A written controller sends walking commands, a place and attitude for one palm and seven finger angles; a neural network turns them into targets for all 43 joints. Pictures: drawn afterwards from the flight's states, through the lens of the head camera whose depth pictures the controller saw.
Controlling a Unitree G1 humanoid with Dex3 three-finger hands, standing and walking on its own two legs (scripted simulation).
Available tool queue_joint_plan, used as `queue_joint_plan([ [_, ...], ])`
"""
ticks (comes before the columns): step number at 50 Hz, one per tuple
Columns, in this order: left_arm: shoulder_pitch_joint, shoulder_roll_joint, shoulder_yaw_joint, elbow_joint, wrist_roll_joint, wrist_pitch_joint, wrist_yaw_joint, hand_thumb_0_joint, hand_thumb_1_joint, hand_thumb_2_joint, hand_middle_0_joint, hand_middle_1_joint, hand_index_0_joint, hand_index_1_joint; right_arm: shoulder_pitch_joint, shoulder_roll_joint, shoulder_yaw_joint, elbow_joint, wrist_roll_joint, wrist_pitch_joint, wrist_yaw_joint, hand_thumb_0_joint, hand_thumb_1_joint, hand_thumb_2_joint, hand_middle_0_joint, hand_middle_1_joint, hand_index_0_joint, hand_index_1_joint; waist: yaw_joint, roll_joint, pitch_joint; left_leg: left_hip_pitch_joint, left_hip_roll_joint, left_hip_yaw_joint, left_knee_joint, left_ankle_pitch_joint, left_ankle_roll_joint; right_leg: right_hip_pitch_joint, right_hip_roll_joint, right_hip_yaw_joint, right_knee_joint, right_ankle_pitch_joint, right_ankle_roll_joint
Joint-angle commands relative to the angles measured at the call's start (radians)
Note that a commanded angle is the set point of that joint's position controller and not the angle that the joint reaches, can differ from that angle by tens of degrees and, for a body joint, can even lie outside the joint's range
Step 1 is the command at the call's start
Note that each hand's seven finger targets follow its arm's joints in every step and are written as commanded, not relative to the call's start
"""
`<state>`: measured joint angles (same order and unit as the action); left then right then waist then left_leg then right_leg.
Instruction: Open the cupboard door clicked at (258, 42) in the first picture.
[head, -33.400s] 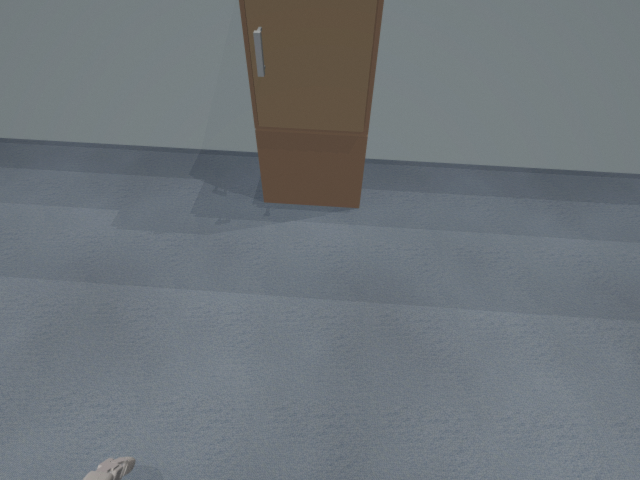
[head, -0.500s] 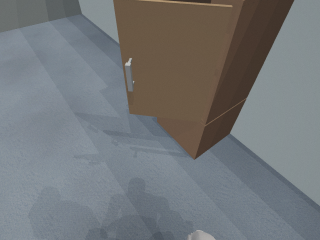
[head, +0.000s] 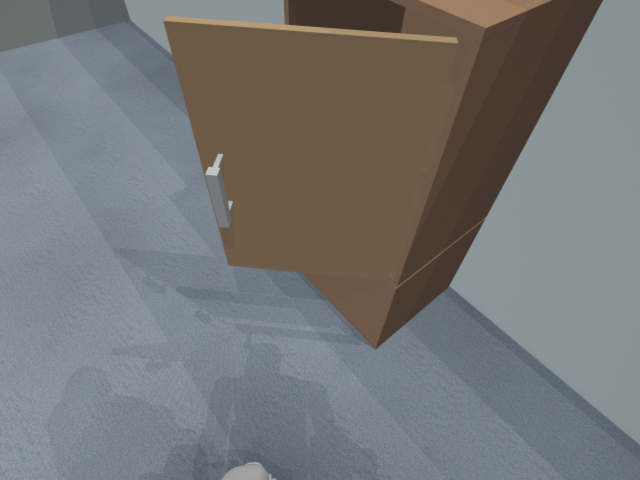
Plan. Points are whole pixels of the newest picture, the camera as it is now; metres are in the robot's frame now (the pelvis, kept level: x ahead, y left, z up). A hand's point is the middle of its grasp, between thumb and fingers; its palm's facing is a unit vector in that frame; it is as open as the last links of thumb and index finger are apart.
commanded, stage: come to a stop and stand still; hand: left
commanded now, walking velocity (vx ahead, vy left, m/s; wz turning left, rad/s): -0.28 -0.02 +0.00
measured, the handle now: (222, 191) +0.61 +0.23 -0.06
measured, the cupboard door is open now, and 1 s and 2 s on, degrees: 45 45 45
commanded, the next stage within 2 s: look again from close up in 0.86 s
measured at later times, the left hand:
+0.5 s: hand out of the picture +0.06 +0.20 -0.18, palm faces +0.00 -0.96 -0.28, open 7.4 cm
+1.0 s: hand out of the picture +0.00 +0.17 -0.19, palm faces +0.03 -0.98 -0.19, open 7.4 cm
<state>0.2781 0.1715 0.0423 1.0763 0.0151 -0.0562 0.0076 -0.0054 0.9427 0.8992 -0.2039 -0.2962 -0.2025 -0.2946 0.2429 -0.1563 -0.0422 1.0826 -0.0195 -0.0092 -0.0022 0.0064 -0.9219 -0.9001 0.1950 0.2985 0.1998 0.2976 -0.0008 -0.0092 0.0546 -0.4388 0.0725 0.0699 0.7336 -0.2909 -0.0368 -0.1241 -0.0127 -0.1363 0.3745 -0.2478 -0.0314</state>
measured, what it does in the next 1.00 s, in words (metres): steps on the spot: left foot, then right foot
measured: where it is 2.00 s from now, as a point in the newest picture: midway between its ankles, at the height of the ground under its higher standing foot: outside the picture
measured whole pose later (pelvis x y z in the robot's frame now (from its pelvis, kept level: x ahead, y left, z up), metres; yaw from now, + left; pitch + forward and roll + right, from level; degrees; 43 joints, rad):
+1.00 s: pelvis +0.00 -0.01 -0.01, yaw -1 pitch +0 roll -1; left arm 0.28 0.16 0.01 1.10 0.01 -0.01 0.04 0.01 0.91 0.90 -0.20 -0.30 -0.20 -0.29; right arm 0.23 -0.17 -0.02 1.06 -0.01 0.01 -0.03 0.00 -0.92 -0.90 0.20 0.30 0.20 0.30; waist 0.02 -0.01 0.04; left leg -0.23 0.01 0.06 0.54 -0.31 0.03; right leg -0.18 -0.03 -0.07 0.49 -0.31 0.01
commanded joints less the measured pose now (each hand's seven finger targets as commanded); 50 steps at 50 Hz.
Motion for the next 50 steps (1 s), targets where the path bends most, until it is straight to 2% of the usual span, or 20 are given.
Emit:
queue_joint_plan([
  [1, 0.011, 0.097, 0.010, -0.013, -0.002, 0.001, 0.014, 0.000, 0.900, 0.900, -0.200, -0.300, -0.200, -0.300, 0.080, -0.016, 0.011, -0.015, 0.002, -0.025, -0.003, 0.000, -0.900, -0.900, 0.200, 0.300, 0.200, 0.300, -0.026, -0.097, -0.032, 0.240, -0.045, 0.012, -0.267, 0.207, -0.004, -0.086, -0.191, 0.101, -0.002, 0.382, -0.070],
  [4, 0.099, 0.033, -0.017, 0.005, -0.016, 0.030, 0.032, 0.000, 0.900, 0.900, -0.200, -0.300, -0.200, -0.300, 0.112, -0.157, -0.001, -0.009, 0.004, -0.030, -0.033, 0.000, -0.900, -0.900, 0.200, 0.300, 0.200, 0.300, -0.004, 0.173, -0.129, 0.374, 0.217, -0.210, -0.285, 0.817, 0.129, -0.129, -0.071, 0.052, 0.121, -0.086, 0.042],
  [6, 0.110, 0.028, -0.020, 0.014, -0.006, 0.057, 0.035, 0.000, 0.900, 0.900, -0.200, -0.300, -0.200, -0.300, 0.042, -0.167, -0.003, -0.023, 0.004, -0.010, -0.046, 0.000, -0.900, -0.900, 0.200, 0.300, 0.200, 0.300, 0.007, 0.131, -0.015, 0.247, 0.222, -0.195, -0.336, 0.710, 0.158, -0.113, -0.054, 0.060, 0.154, -0.181, 0.047],
  [8, 0.101, 0.076, -0.008, 0.008, -0.007, 0.085, 0.029, 0.000, 0.900, 0.900, -0.200, -0.300, -0.200, -0.300, 0.040, -0.174, -0.007, -0.029, 0.007, 0.002, -0.061, 0.000, -0.900, -0.900, 0.200, 0.300, 0.200, 0.300, -0.007, 0.259, -0.029, 0.264, 0.247, -0.242, -0.395, 0.811, 0.179, -0.150, -0.044, 0.073, 0.319, -0.268, 0.054],
  [13, 0.053, 0.092, 0.024, -0.053, 0.000, 0.110, 0.023, 0.000, 0.900, 0.900, -0.200, -0.300, -0.200, -0.300, 0.026, -0.224, -0.043, -0.071, -0.001, 0.020, -0.075, 0.000, -0.900, -0.900, 0.200, 0.300, 0.200, 0.300, -0.024, 0.118, -0.170, 0.354, 0.310, -0.239, -0.335, 0.821, 0.266, -0.291, -0.026, 0.154, 0.658, -0.323, 0.054],
  [17, 0.035, 0.071, 0.033, -0.093, 0.003, 0.115, 0.012, 0.000, 0.900, 0.900, -0.200, -0.300, -0.200, -0.300, -0.029, -0.219, -0.050, -0.098, -0.006, 0.021, -0.065, 0.000, -0.900, -0.900, 0.200, 0.300, 0.200, 0.300, -0.011, 0.126, -0.192, 0.290, 0.277, -0.205, -0.383, 0.485, 0.233, -0.281, -0.021, 0.145, 0.623, -0.268, 0.061],
  [21, 0.072, 0.056, 0.029, -0.091, 0.002, 0.105, 0.004, 0.000, 0.900, 0.900, -0.200, -0.300, -0.200, -0.300, -0.068, -0.215, -0.052, -0.109, -0.017, 0.031, -0.041, 0.000, -0.900, -0.900, 0.200, 0.300, 0.200, 0.300, 0.010, 0.213, -0.138, 0.128, 0.219, -0.203, -0.451, 0.025, 0.167, -0.093, -0.012, 0.077, 0.316, -0.220, 0.036],
  [23, 0.175, 0.070, 0.032, -0.045, 0.005, 0.097, 0.007, 0.000, 0.900, 0.900, -0.200, -0.300, -0.200, -0.300, -0.086, -0.190, -0.053, -0.111, -0.012, 0.043, -0.030, 0.000, -0.900, -0.900, 0.200, 0.300, 0.200, 0.300, 0.054, 0.114, -0.106, -0.021, 0.117, -0.134, -0.421, -0.217, 0.093, 0.093, 0.003, 0.040, 0.092, -0.084, 0.026],
  [24, 0.190, 0.117, 0.037, -0.042, 0.017, 0.088, 0.014, 0.000, 0.900, 0.900, -0.200, -0.300, -0.200, -0.300, -0.081, -0.126, -0.043, -0.119, -0.002, 0.052, -0.023, 0.000, -0.900, -0.900, 0.200, 0.300, 0.200, 0.300, 0.059, -0.088, -0.058, -0.094, 0.006, -0.058, -0.261, -0.267, 0.039, 0.066, -0.112, 0.204, -0.104, -0.262, -0.012],
  [25, 0.114, 0.186, 0.036, -0.072, 0.020, 0.078, 0.021, 0.000, 0.900, 0.900, -0.200, -0.300, -0.200, -0.300, -0.098, -0.057, -0.024, -0.144, 0.005, 0.056, -0.010, 0.000, -0.900, -0.900, 0.200, 0.300, 0.200, 0.300, 0.042, -0.303, 0.021, -0.100, -0.060, 0.000, -0.103, -0.205, -0.005, -0.112, -0.311, 0.460, -0.285, -0.549, -0.084],
  [26, 0.011, 0.197, 0.025, -0.116, 0.016, 0.072, 0.025, 0.000, 0.900, 0.900, -0.200, -0.300, -0.200, -0.300, -0.129, -0.099, -0.029, -0.154, -0.003, 0.058, 0.001, 0.000, -0.900, -0.900, 0.200, 0.300, 0.200, 0.300, 0.038, -0.237, 0.093, -0.036, -0.031, -0.057, 0.012, -0.189, 0.011, -0.294, -0.371, 0.488, -0.338, -0.596, -0.123],
  [27, -0.073, 0.200, 0.021, -0.135, 0.017, 0.066, 0.021, 0.000, 0.900, 0.900, -0.200, -0.300, -0.200, -0.300, -0.084, -0.093, -0.032, -0.137, -0.007, 0.054, 0.011, 0.000, -0.900, -0.900, 0.200, 0.300, 0.200, 0.300, -0.008, -0.167, 0.075, 0.021, -0.044, -0.049, 0.075, -0.143, 0.017, -0.339, -0.337, 0.430, -0.307, -0.508, -0.125],
  [29, -0.085, 0.154, 0.014, -0.121, 0.006, 0.046, 0.019, 0.000, 0.900, 0.900, -0.200, -0.300, -0.200, -0.300, -0.028, -0.096, -0.031, -0.084, -0.012, 0.055, 0.008, 0.000, -0.900, -0.900, 0.200, 0.300, 0.200, 0.300, -0.018, -0.193, 0.105, -0.018, -0.038, -0.063, 0.121, -0.040, 0.014, -0.238, -0.248, 0.333, -0.247, -0.266, -0.084],
  [35, 0.038, 0.178, 0.032, -0.070, 0.011, 0.028, 0.019, 0.000, 0.900, 0.900, -0.200, -0.300, -0.200, -0.300, -0.009, -0.092, -0.021, -0.078, 0.003, 0.023, 0.003, 0.000, -0.900, -0.900, 0.200, 0.300, 0.200, 0.300, 0.044, -0.123, 0.022, 0.010, -0.057, -0.024, -0.087, -0.108, -0.004, 0.036, -0.293, 0.306, -0.109, 0.195, -0.129],
  [38, 0.044, 0.177, 0.033, -0.041, 0.000, 0.030, 0.025, 0.000, 0.900, 0.900, -0.200, -0.300, -0.200, -0.300, 0.040, -0.078, -0.009, -0.057, 0.008, 0.012, -0.014, 0.000, -0.900, -0.900, 0.200, 0.300, 0.200, 0.300, 0.028, -0.112, -0.053, 0.152, -0.077, -0.018, -0.303, 0.007, -0.003, 0.083, -0.271, 0.269, 0.024, 0.479, -0.101],
  [42, 0.043, 0.096, 0.012, -0.032, -0.011, 0.043, 0.028, 0.000, 0.900, 0.900, -0.200, -0.300, -0.200, -0.300, 0.076, -0.145, -0.010, -0.035, 0.006, -0.002, -0.035, 0.000, -0.900, -0.900, 0.200, 0.300, 0.200, 0.300, 0.025, 0.039, -0.126, 0.364, 0.084, -0.130, -0.284, 0.506, 0.080, -0.061, -0.126, 0.148, 0.086, 0.230, -0.001],
  [46, 0.012, 0.081, 0.001, -0.009, -0.007, 0.059, 0.028, 0.000, 0.900, 0.900, -0.200, -0.300, -0.200, -0.300, 0.057, -0.123, 0.003, -0.017, 0.007, 0.003, -0.044, 0.000, -0.900, -0.900, 0.200, 0.300, 0.200, 0.300, 0.016, 0.097, -0.046, 0.289, 0.063, -0.137, -0.342, 0.427, 0.086, -0.045, -0.094, 0.136, 0.054, 0.127, 0.010],
  [47, 0.140, 0.083, -0.019, 0.033, 0.005, 0.024, 0.071, 0.000, 0.900, 0.900, -0.200, -0.300, -0.200, -0.300, -0.036, -0.135, 0.016, -0.088, 0.020, -0.017, -0.027, 0.000, -0.900, -0.900, 0.200, 0.300, 0.200, 0.300, 0.049, 0.135, -0.022, 0.262, 0.057, -0.085, -0.130, 0.513, 0.057, -0.086, -0.142, 0.204, 0.015, 0.368, -0.001],
  [48, 0.080, 0.146, -0.011, -0.021, 0.001, 0.016, 0.061, 0.000, 0.900, 0.900, -0.200, -0.300, -0.200, -0.300, 0.021, -0.092, 0.016, -0.113, 0.010, -0.007, -0.016, 0.000, -0.900, -0.900, 0.200, 0.300, 0.200, 0.300, -0.005, 0.100, -0.040, 0.214, 0.009, -0.079, -0.176, 0.154, 0.049, -0.089, -0.187, 0.246, 0.016, 0.222, -0.038],
  [50, 0.016, 0.123, -0.013, -0.041, 0.010, 0.019, 0.046, 0.000, 0.900, 0.900, -0.200, -0.300, -0.200, -0.300, 0.081, -0.097, 0.019, -0.103, -0.003, -0.011, -0.013, 0.000, -0.900, -0.900, 0.200, 0.300, 0.200, 0.300, -0.015, 0.164, -0.034, 0.205, 0.033, -0.118, -0.254, 0.219, 0.064, -0.102, -0.113, 0.167, 0.098, 0.077, -0.035],
])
